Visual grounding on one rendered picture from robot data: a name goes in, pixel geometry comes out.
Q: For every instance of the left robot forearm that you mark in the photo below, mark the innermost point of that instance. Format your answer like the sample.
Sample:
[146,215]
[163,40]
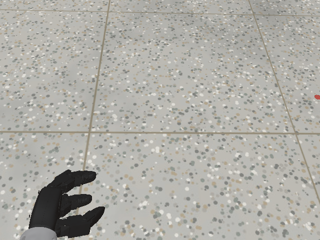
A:
[39,233]

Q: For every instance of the robot left hand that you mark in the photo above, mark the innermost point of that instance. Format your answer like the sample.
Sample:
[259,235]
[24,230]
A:
[52,203]

